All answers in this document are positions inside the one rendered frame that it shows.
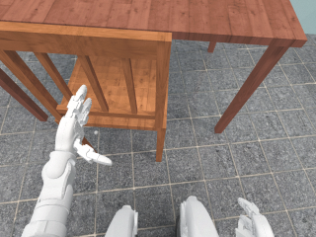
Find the chair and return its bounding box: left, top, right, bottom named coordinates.
left=0, top=21, right=172, bottom=162

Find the left robot forearm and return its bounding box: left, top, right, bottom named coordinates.
left=21, top=150, right=77, bottom=237

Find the table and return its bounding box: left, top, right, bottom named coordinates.
left=0, top=0, right=308, bottom=134

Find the robot right hand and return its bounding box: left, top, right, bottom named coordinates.
left=235, top=197, right=275, bottom=237

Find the robot right shin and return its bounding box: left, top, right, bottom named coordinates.
left=180, top=196, right=198, bottom=237

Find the right robot thigh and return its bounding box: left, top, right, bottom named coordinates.
left=180, top=199, right=219, bottom=237

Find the robot left hand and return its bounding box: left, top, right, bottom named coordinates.
left=54, top=85, right=113, bottom=166

